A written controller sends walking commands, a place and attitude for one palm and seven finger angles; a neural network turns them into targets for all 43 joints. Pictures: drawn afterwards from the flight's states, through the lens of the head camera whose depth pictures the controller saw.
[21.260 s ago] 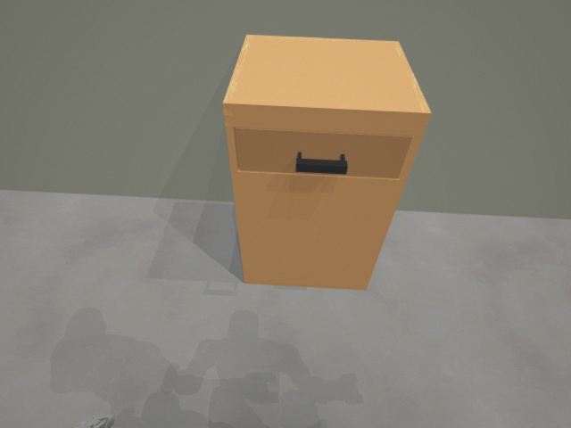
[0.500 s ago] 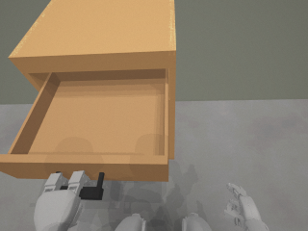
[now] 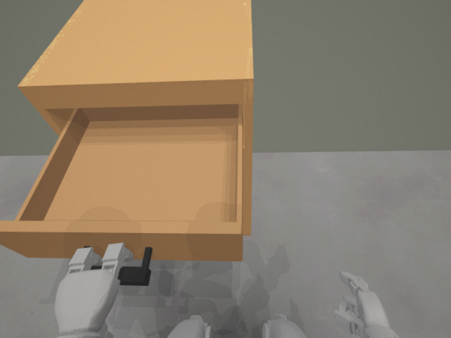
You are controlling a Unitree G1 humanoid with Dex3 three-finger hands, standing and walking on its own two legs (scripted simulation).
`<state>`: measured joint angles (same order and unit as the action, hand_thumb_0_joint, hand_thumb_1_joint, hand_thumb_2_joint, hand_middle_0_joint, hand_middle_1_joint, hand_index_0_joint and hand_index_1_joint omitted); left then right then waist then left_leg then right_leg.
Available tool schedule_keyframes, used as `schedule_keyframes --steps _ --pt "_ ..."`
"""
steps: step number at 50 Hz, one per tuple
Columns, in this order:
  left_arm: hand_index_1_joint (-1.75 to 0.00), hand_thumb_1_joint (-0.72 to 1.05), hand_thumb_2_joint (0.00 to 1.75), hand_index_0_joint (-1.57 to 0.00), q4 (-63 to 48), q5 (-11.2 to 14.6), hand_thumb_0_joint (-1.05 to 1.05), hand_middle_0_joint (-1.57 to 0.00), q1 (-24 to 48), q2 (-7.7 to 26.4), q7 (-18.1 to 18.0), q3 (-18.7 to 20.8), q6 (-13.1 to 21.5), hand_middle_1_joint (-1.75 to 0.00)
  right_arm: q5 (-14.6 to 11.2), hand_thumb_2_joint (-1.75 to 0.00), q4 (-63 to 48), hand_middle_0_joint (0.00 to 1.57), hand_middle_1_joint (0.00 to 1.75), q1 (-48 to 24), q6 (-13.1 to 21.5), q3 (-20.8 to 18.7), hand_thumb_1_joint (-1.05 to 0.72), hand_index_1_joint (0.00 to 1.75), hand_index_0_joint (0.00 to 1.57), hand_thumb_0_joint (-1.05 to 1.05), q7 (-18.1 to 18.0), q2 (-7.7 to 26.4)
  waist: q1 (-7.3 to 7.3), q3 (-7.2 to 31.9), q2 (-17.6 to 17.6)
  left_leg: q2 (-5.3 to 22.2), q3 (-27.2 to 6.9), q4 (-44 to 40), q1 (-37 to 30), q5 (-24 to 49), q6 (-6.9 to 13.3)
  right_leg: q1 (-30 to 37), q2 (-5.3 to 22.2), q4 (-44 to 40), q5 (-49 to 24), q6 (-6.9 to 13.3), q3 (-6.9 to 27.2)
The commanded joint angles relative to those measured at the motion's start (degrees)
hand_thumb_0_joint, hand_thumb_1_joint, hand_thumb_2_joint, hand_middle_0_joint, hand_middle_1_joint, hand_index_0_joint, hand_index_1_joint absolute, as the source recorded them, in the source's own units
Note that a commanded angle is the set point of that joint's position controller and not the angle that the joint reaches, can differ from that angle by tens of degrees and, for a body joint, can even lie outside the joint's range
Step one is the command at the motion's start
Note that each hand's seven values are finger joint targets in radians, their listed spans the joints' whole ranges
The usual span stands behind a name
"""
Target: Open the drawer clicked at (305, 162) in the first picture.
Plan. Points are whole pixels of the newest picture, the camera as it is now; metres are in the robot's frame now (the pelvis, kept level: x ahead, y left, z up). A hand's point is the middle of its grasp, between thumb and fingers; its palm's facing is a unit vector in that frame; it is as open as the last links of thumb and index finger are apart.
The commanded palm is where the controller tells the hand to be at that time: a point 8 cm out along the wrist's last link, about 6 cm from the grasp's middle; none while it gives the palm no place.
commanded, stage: lift the hand off the handle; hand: left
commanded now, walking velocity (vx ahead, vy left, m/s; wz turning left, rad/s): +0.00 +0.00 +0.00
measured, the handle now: (113, 263) +0.24 +0.22 -0.01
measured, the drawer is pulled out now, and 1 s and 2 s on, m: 0.30 0.29 0.29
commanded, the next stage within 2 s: none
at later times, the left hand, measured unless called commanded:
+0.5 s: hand (101, 285) +0.21 +0.23 +0.00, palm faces -0.04 -0.09 -1.00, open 13.7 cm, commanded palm +0.19 +0.24 +0.06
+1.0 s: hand (80, 282) +0.20 +0.24 +0.04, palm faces +0.00 -0.12 -0.99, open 13.8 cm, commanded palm +0.18 +0.24 +0.09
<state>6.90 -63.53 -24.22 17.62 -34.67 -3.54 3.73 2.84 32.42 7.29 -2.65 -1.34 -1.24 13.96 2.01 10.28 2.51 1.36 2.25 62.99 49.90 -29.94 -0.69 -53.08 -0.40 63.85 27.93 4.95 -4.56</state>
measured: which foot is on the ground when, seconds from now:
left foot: down 0.00-1.00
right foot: down 0.00-1.00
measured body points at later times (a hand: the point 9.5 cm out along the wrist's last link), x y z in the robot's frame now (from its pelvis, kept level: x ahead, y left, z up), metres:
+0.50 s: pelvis +0.01 +0.01 +0.02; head +0.06 -0.03 +0.47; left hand +0.20 +0.23 +0.05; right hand +0.19 -0.23 -0.09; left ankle +0.00 +0.13 -0.65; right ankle +0.03 -0.07 -0.65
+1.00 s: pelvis +0.03 +0.03 +0.04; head +0.07 +0.00 +0.48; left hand +0.20 +0.25 +0.09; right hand +0.24 -0.19 -0.06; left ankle +0.00 +0.13 -0.65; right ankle +0.03 -0.07 -0.65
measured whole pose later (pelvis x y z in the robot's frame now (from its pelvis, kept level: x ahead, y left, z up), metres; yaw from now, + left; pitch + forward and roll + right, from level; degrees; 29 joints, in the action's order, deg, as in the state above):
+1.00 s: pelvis +0.03 +0.03 +0.04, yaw -2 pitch +12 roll +0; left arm -6.1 -61.3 -32.5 18.7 -28.6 -4.9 2.7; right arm 2.7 28.7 8.7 -3.8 0.0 2.4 13.1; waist 4.0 9.0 3.2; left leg 0.7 3.9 51.9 35.7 -28.4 1.4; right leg -38.8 -0.5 52.0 25.3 2.3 -2.5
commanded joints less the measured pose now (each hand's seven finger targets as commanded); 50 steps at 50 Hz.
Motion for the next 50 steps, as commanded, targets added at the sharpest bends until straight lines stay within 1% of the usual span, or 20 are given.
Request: schedule_keyframes --steps 1,6,7,8,11,14,15,16,22,29,31,32,34,37,41,42,46,47,48,50 --pt "-1.2 -0.5 0.3 -0.3 -7.4 0.8 0.0 -0.3 6.2 10.0 -2.4 8.0 -1.2 -1.2 0.1 -0.9 -8.2 0.2 0.3 -4.5 2.6 -2.1 -0.9 0.3 0.2 0.0 -0.3 5.2 -0.73 10.5 -3.1 -3.0 -0.5 -5.8 -2.1 5.5 2.5 12.1 1.3 -14.4 -8.0 -2.6 9.2" --pt "-1.2 -0.5 0.3 -0.3 -8.2 1.3 0.0 -0.3 7.0 9.9 -2.6 7.6 -2.0 -1.2 -0.1 -0.9 -8.3 0.2 0.3 -4.3 2.6 -2.3 -0.9 0.3 0.2 0.0 -0.4 5.3 -0.58 12.8 -3.4 -3.0 -0.6 -6.8 -4.0 6.5 2.6 13.6 1.1 -14.5 -9.7 -2.8 8.1" --pt "-1.2 -0.5 0.3 -0.3 -8.4 1.5 0.0 -0.3 6.9 10.9 -2.6 8.5 -2.4 -1.2 -0.3 -0.9 -8.5 0.2 0.3 -4.4 2.5 -2.1 -0.9 0.3 0.2 0.0 -0.5 5.4 -0.44 13.1 -3.8 -2.9 -0.7 -7.3 -4.6 7.1 2.7 14.1 1.0 -14.6 -10.4 -2.6 7.8" --pt "-1.2 -0.5 0.3 -0.3 -8.7 1.3 0.0 -0.3 7.0 10.6 -2.5 7.9 -2.8 -1.2 -0.3 -0.9 -8.5 0.2 0.3 -4.3 2.3 -2.1 -0.9 0.3 0.2 0.0 -0.5 5.4 -0.3 13.6 -2.8 -3.0 -0.6 -7.7 -5.3 7.2 2.6 14.3 1.0 -14.7 -10.1 -2.7 7.7" --pt "-1.2 -0.5 0.3 -0.3 -10.5 1.8 0.0 -0.3 9.1 10.1 -2.0 6.5 -3.5 -1.2 -0.5 -0.9 -8.8 0.2 0.3 -4.3 2.4 -2.0 -0.9 0.3 0.2 0.0 -0.7 5.3 -0.95 12.3 -3.2 -2.9 -0.5 -9.0 -7.0 6.8 2.8 14.7 1.0 -16.6 -8.6 -2.9 7.6" --pt "-1.2 -0.5 0.3 -0.3 -11.2 2.5 0.0 -0.3 6.0 10.4 -1.3 6.9 -4.0 -1.2 -0.7 -0.9 -9.2 0.2 0.3 -4.2 2.3 -1.8 -0.9 0.3 0.2 0.0 -0.8 5.3 -0.48 11.8 -4.2 -2.8 -0.4 -10.3 -7.8 8.0 2.8 17.3 1.1 -17.7 -11.7 -2.9 8.0" --pt "-1.2 -0.5 0.3 -0.3 -11.9 2.6 0.0 -0.3 5.7 11.2 -1.1 7.5 -4.0 -1.2 -0.7 -0.9 -9.3 0.2 0.3 -4.2 2.2 -1.6 -0.9 0.3 0.2 0.0 -0.8 5.3 -0.1 12.0 -3.3 -2.9 -0.4 -10.7 -7.8 8.0 2.7 18.0 1.1 -17.8 -11.4 -2.8 8.2" --pt "-1.2 -0.5 0.3 -0.3 -11.6 2.7 0.0 -0.3 5.3 10.8 -0.8 7.1 -4.0 -1.2 -0.7 -0.9 -9.2 0.2 0.3 -4.2 2.2 -1.6 -0.9 0.3 0.2 0.0 -0.8 5.2 -0.42 11.0 -4.3 -2.9 -0.3 -10.8 -8.0 8.3 2.8 18.4 1.2 -18.4 -12.4 -2.9 8.6" --pt "-1.2 -0.5 0.3 -0.3 -11.8 3.1 0.0 -0.3 0.6 10.9 0.1 7.7 -3.8 -1.2 -0.7 -0.9 -9.7 0.2 0.3 -4.3 1.6 -1.4 -0.9 0.3 0.2 0.0 0.0 5.5 -0.04 8.3 -2.7 -2.6 -0.6 -13.0 -10.2 10.1 2.7 19.3 1.0 -19.5 -15.4 -2.4 7.9" --pt "-1.2 -0.5 0.3 -0.3 -15.3 2.7 0.0 -0.3 -2.9 10.7 -0.2 8.1 -2.3 -1.2 -0.3 -0.9 -10.5 0.2 0.3 -4.0 1.3 -2.0 -0.9 0.3 0.2 0.0 1.1 5.6 0.75 9.3 -0.8 -2.6 -0.6 -14.2 -14.1 13.0 2.5 19.6 0.4 -18.8 -18.2 -2.0 6.7" --pt "-1.2 -0.5 0.3 -0.3 -16.2 2.7 0.0 -0.3 -1.7 9.3 0.1 6.5 -2.4 -1.2 -0.2 -0.9 -10.5 0.2 0.3 -4.3 1.3 -2.1 -0.9 0.3 0.2 0.0 1.5 5.7 0.17 8.4 -0.6 -2.3 -0.8 -14.6 -14.9 13.0 2.5 18.6 0.4 -19.1 -17.7 -2.0 6.2" --pt "-1.2 -0.5 0.3 -0.3 -16.6 3.0 0.0 -0.3 -2.2 9.3 0.3 6.7 -2.6 -1.2 -0.2 -0.9 -10.8 0.2 0.3 -4.3 1.3 -2.1 -0.9 0.3 0.2 0.0 1.5 5.8 0.14 9.2 -1.2 -2.2 -0.8 -14.6 -15.8 14.2 2.6 19.2 0.4 -19.1 -19.0 -2.0 6.1" --pt "-1.2 -0.5 0.3 -0.3 -15.8 3.8 0.0 -0.3 -3.5 7.7 1.4 4.7 -3.0 -1.2 -0.4 -0.9 -10.7 0.2 0.3 -4.0 1.4 -2.2 -0.9 0.3 0.2 0.0 1.6 5.9 -0.34 8.0 -3.4 -2.2 -0.8 -15.0 -15.8 14.1 2.8 19.8 0.4 -19.8 -19.8 -2.4 5.8" --pt "-1.2 -0.5 0.3 -0.3 -17.5 4.8 0.0 -0.3 -1.9 7.5 3.3 3.5 -3.1 -1.2 -0.6 -0.9 -11.2 0.2 0.3 -4.3 1.4 -1.9 -0.9 0.3 0.2 0.0 1.6 6.1 -0.69 6.9 -4.2 -2.0 -1.4 -16.2 -17.1 14.3 2.9 20.0 0.6 -20.9 -19.3 -2.4 5.9" --pt "-1.2 -0.5 0.3 -0.3 -21.4 4.2 0.0 -0.3 -5.0 8.0 4.8 2.7 -1.6 -1.2 -0.2 -0.9 -12.0 0.2 0.3 -3.7 1.8 -1.7 -0.9 0.3 0.2 0.0 2.2 5.7 0.55 7.8 -3.1 -1.8 -1.4 -16.8 -20.0 17.3 3.0 20.5 0.6 -20.7 -20.9 -2.2 5.2" --pt "-1.2 -0.5 0.3 -0.3 -21.5 4.2 0.0 -0.3 -6.4 9.2 4.7 4.3 -1.3 -1.2 -0.2 -0.9 -12.1 0.2 0.3 -3.7 1.8 -1.6 -0.9 0.3 0.2 0.0 2.3 5.7 0.98 8.0 -3.7 -1.8 -1.5 -16.9 -20.4 18.4 2.8 21.1 0.4 -20.6 -21.8 -2.0 5.6" --pt "-1.2 -0.5 0.3 -0.3 -22.7 2.5 0.0 -0.3 -7.9 9.6 3.9 5.4 -0.4 -1.2 0.0 -0.9 -12.6 0.2 0.3 -3.8 1.3 -1.3 -0.9 0.3 0.2 0.0 3.3 5.3 1.63 5.6 -2.2 -1.6 -1.8 -17.1 -20.5 19.1 2.2 18.9 -0.1 -19.6 -20.7 -1.5 5.1" --pt "-1.2 -0.5 0.3 -0.3 -23.3 2.5 0.0 -0.3 -8.7 9.8 3.4 6.0 -0.6 -1.2 0.0 -0.9 -12.8 0.2 0.3 -4.0 1.3 -1.2 -0.9 0.3 0.2 0.0 3.5 5.3 2.01 6.2 -1.3 -1.5 -2.1 -17.3 -21.2 20.2 1.9 19.1 -0.3 -19.3 -21.0 -1.2 5.4" --pt "-1.2 -0.5 0.3 -0.3 -23.9 2.2 0.0 -0.3 -9.3 8.8 3.2 5.0 -0.9 -1.2 0.0 -0.9 -13.1 0.2 0.3 -3.9 1.2 -1.2 -0.9 0.3 0.2 0.0 3.9 5.1 1.95 5.9 0.0 -1.4 -2.1 -17.3 -21.8 20.9 1.8 18.2 -0.4 -19.0 -20.4 -1.2 5.2" --pt "-1.2 -0.5 0.3 -0.3 -25.2 2.6 0.0 -0.3 -8.7 8.4 3.1 4.8 -1.5 -1.2 -0.2 -0.9 -13.4 0.2 0.3 -3.7 1.1 -1.5 -0.9 0.3 0.2 0.0 4.1 5.2 1.72 6.4 -0.5 -1.2 -2.1 -17.2 -22.0 21.0 1.8 18.7 -0.3 -19.1 -20.9 -1.3 4.9"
